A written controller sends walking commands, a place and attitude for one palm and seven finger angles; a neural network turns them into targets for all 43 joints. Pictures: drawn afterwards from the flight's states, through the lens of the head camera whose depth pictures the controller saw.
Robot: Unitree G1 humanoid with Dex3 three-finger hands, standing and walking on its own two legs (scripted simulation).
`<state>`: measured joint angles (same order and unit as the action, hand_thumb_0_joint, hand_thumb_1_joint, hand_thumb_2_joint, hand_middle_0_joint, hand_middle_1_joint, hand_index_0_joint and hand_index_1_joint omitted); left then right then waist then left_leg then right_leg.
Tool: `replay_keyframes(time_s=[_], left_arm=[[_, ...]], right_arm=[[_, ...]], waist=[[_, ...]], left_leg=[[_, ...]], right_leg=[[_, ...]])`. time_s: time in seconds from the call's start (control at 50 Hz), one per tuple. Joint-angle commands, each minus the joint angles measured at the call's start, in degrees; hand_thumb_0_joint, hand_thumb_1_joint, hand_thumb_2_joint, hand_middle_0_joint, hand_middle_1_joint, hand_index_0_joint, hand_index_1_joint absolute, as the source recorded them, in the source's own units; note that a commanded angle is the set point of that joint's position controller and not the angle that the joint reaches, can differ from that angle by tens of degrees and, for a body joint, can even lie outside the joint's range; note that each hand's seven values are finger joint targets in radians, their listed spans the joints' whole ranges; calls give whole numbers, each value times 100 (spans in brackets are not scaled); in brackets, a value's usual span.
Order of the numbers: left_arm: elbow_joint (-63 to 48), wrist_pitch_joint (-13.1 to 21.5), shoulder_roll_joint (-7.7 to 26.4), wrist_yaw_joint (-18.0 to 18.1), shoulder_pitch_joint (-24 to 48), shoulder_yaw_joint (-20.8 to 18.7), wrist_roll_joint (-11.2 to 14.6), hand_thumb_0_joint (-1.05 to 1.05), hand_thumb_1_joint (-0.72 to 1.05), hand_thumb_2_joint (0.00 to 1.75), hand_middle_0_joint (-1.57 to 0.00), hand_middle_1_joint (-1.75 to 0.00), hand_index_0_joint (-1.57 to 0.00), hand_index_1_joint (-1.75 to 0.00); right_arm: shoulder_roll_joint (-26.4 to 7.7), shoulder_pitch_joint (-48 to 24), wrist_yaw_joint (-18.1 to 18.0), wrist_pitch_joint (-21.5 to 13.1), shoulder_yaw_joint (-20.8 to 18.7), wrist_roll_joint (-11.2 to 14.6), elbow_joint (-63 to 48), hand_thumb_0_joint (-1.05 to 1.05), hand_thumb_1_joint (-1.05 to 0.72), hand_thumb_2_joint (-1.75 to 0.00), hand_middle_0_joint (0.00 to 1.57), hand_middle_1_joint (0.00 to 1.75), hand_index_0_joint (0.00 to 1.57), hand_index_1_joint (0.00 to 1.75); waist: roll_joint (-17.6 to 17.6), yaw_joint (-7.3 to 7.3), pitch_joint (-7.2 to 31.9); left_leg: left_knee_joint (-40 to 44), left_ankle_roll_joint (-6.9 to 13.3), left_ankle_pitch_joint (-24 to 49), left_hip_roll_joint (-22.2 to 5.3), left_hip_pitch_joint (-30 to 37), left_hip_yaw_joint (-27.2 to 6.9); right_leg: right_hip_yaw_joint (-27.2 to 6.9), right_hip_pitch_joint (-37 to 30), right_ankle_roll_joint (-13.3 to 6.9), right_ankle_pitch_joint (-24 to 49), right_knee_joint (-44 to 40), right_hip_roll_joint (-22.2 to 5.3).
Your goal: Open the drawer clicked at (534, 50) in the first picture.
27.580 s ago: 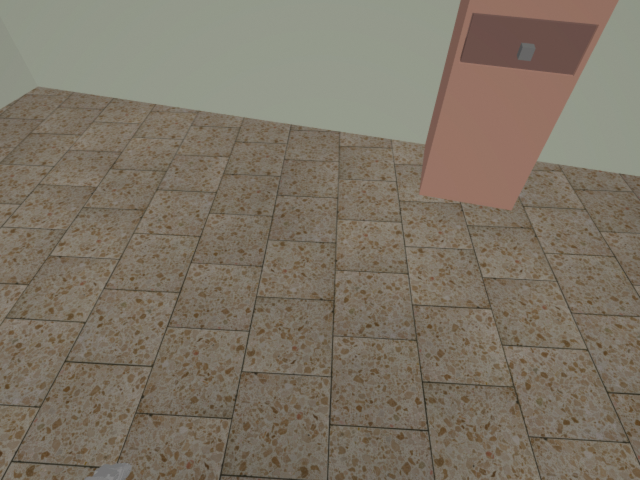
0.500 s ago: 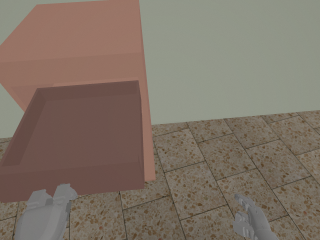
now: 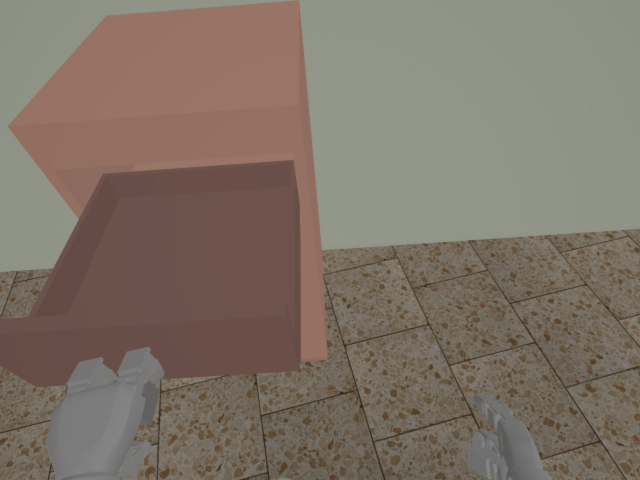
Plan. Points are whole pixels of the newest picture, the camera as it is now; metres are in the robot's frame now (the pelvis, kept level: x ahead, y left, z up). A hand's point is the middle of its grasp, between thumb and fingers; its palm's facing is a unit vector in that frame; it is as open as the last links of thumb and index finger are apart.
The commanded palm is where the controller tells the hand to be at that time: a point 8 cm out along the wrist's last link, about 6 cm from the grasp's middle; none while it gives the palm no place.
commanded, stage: open the thumb to release the handle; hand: left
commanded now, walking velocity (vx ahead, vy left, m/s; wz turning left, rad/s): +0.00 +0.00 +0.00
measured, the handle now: (137, 386) +0.22 +0.26 +0.01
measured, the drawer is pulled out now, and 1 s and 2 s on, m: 0.30 0.30 0.30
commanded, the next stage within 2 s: lift the hand off the handle in 0.12 s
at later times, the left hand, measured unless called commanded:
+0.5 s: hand (134, 417) +0.18 +0.25 +0.00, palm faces +0.04 -0.05 -1.00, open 13.6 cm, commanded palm +0.16 +0.25 +0.05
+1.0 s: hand (99, 402) +0.18 +0.26 +0.07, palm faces +0.08 -0.09 -0.99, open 13.7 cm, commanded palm +0.15 +0.26 +0.12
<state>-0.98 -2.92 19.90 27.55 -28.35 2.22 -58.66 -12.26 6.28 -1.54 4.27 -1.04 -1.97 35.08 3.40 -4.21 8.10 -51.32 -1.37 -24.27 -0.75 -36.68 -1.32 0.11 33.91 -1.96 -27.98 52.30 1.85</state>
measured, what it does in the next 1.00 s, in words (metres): stands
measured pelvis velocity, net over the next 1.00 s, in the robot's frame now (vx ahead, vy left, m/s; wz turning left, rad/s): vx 0.00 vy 0.01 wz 0.00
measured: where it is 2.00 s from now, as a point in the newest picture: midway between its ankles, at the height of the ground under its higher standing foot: outside the picture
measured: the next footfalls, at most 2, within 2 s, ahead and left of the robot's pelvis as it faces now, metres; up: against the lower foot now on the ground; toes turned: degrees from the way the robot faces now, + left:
none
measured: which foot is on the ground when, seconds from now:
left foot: down 0.00-1.00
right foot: down 0.00-1.00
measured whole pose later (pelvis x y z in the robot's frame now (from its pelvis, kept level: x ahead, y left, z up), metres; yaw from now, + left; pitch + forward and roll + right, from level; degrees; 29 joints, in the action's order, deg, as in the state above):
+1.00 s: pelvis +0.00 +0.01 +0.02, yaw +0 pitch +5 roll +0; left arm -11.7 -6.7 22.0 19.4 -28.4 2.8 -55.9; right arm -13.3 6.3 -1.3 3.7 -0.6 -0.9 33.6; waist 4.4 -5.7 6.2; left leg -43.1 -0.5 -21.2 -0.2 -26.5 -1.1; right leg -0.2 23.4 -1.1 -24.5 43.2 1.2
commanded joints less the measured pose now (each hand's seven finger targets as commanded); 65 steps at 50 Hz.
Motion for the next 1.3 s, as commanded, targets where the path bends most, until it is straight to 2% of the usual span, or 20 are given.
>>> replay_keyframes(time_s=[0.0, 0.12, 0.14, 0.16, 0.18, 0.2, 0.26, 0.32, 0.44, 0.5, 0.56, 0.62, 0.74, 0.94, 1.02, 1.08, 1.1, 1.2, 1.26, 1.28], left_arm=[[-910, -13, 874, 93, 163, -664, -24, 0, -50, 30, -30, -120, -30, -120], [-1014, 166, 956, 43, 399, -682, -107, 0, -50, 30, -30, -120, -30, -120], [-883, 176, 908, 47, 308, -678, -119, 0, -50, 30, -30, -120, -30, -120], [-962, 225, 969, 61, 484, -722, -139, 0, -50, 30, -30, -120, -30, -120], [-941, 250, 889, 75, 348, -672, -160, 0, -50, 30, -30, -120, -30, -120], [-1007, 222, 526, 59, 348, -264, -124, 0, -50, 30, -30, -120, -30, -120], [-1090, 275, 714, 120, 685, -388, -192, 0, -50, 30, -30, -120, -30, -120], [-1157, 250, 924, 235, 820, -601, -289, 0, -50, 30, -30, -120, -30, -120], [-822, -55, 614, 280, 868, -337, -256, 0, -50, 30, -30, -120, -30, -120], [-781, -214, 656, 178, 865, -348, -143, 0, -50, 30, -30, -120, -30, -120], [-1341, -251, 836, 121, 1122, -357, -117, 0, -50, 30, -30, -120, -30, -120], [-1538, -277, 1013, 27, 1092, -509, -58, 0, -50, 30, -30, -120, -30, -120], [-1882, -209, 953, -180, 494, -515, 61, 0, -50, 30, -30, -120, -30, -120], [-2162, -336, 1135, -674, 485, -654, 224, 0, -50, 30, -30, -120, -30, -120], [-2468, -281, 1297, -911, 362, -763, 292, 0, -50, 30, -30, -120, -30, -120], [-2631, -211, 1208, -1066, 499, -654, 336, 0, -50, 30, -30, -120, -30, -120], [-2768, -204, 1186, -1121, 454, -631, 394, 0, -50, 30, -30, -120, -30, -120], [-2930, -176, 1469, -1234, 134, -972, 437, 0, -50, 30, -30, -120, -30, -120], [-3059, -205, 1382, -1307, 120, -921, 493, 0, -50, 30, -30, -120, -30, -120], [-3172, -214, 1413, -1320, 224, -945, 493, 0, -50, 30, -30, -120, -30, -120]], right_arm=[[-602, -776, -90, -316, -183, 10, -924, 0, -90, -90, 20, 30, 20, 30], [-594, -807, -63, -348, -157, -53, -936, 0, -90, -90, 20, 30, 20, 30], [-576, -763, -86, -363, -206, -23, -923, 0, -90, -90, 20, 30, 20, 30], [-596, -794, -69, -362, -182, -62, -918, 0, -90, -90, 20, 30, 20, 30], [-578, -759, -63, -380, -214, -50, -925, 0, -90, -90, 20, 30, 20, 30], [-588, -740, -20, -392, -203, -67, -968, 0, -90, -90, 20, 30, 20, 30], [-610, -723, 9, -398, -221, -93, -935, 0, -90, -90, 20, 30, 20, 30], [-600, -722, 1, -378, -216, -121, -937, 0, -90, -90, 20, 30, 20, 30], [-585, -699, -23, -344, -262, -18, -929, 0, -90, -90, 20, 30, 20, 30], [-620, -695, -50, -331, -232, 16, -949, 0, -90, -90, 20, 30, 20, 30], [-603, -781, -82, -323, -173, 5, -1003, 0, -90, -90, 20, 30, 20, 30], [-582, -806, -122, -339, -122, 19, -1000, 0, -90, -90, 20, 30, 20, 30], [-539, -812, -73, -378, -133, 62, -1027, 0, -90, -90, 20, 30, 20, 30], [-565, -926, -40, -333, -85, 117, -1084, 0, -90, -90, 20, 30, 20, 30], [-564, -948, -57, -361, -36, 107, -1111, 0, -90, -90, 20, 30, 20, 30], [-564, -950, -39, -349, -39, 104, -1098, 0, -90, -90, 20, 30, 20, 30], [-574, -998, -33, -357, -24, 114, -1145, 0, -90, -90, 20, 30, 20, 30], [-584, -996, -3, -346, -9, 123, -1158, 0, -90, -90, 20, 30, 20, 30], [-584, -1001, 35, -302, 2, 145, -1175, 0, -90, -90, 20, 30, 20, 30], [-592, -1010, 48, -300, -6, 150, -1165, 0, -90, -90, 20, 30, 20, 30]], waist=[[-393, 33, 631], [-388, -10, 641], [-363, 14, 432], [-394, -9, 583], [-248, -2, 526], [-208, 72, 611], [-142, 75, 676], [-185, 5, 907], [-119, 68, 757], [-444, 76, 898], [-369, -1, 1092], [-403, -12, 939], [-39, -72, 696], [-282, -99, 138], [-175, -193, 388], [-173, -133, 145], [62, -160, 183], [-69, -251, 225], [-303, -246, 65], [-177, -232, 87]], left_leg=[[638, 311, 1124, 262, 933, 173], [634, 310, 1027, 301, 1001, 191], [647, 315, 936, 293, 912, 186], [617, 308, 987, 305, 946, 184], [629, 310, 1010, 289, 968, 185], [613, 309, 1070, 288, 996, 157], [548, 292, 1050, 269, 1046, 132], [489, 284, 1117, 289, 1050, 153], [577, 282, 1082, 240, 1012, 138], [643, 296, 1206, 229, 1021, 127], [729, 315, 1285, 260, 1226, 156], [821, 323, 1265, 258, 1319, 164], [1006, 313, 1520, 218, 1588, 168], [1410, 320, 1366, 202, 1822, 144], [1517, 329, 1606, 226, 2109, 174], [1600, 328, 1702, 211, 2201, 164], [1670, 318, 1763, 200, 2261, 171], [1800, 291, 2009, 165, 2390, 188], [1891, 299, 2030, 164, 2374, 192], [1926, 290, 2069, 150, 2438, 200]], right_leg=[[-125, -292, 18, 1938, -1119, -14], [-189, -195, 30, 1674, -1202, -45], [-169, -175, 19, 1597, -1225, -20], [-174, -153, 28, 1637, -1201, -38], [-150, -144, 4, 1673, -1171, -18], [-73, -124, -9, 1711, -1114, -17], [-42, 114, -16, 1491, -1057, 7], [-102, 59, -29, 1604, -1002, -3], [10, 58, -45, 1555, -982, 59], [25, -192, -18, 1786, -1029, 50], [-19, -360, 10, 1875, -1107, -1], [-44, -433, 21, 1823, -1240, -25], [0, -626, -21, 1980, -1376, 3], [-19, -829, 41, 1679, -1859, -19], [-77, -1184, 50, 2011, -2004, -79], [-21, -1151, 60, 2039, -2120, -66], [-34, -1264, 36, 2079, -2184, -76], [-39, -1551, 36, 2349, -2325, -71], [45, -1589, 73, 2400, -2372, -84], [40, -1628, 71, 2429, -2396, -98]])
